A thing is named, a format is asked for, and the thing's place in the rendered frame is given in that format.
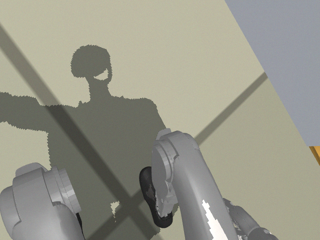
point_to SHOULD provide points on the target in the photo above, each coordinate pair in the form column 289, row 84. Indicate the left robot foot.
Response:
column 80, row 222

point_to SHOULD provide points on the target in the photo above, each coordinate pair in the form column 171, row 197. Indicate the right robot hand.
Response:
column 241, row 219

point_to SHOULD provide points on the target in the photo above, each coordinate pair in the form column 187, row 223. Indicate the right robot arm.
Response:
column 261, row 233

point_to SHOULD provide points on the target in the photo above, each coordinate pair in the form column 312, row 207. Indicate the right robot foot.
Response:
column 149, row 194

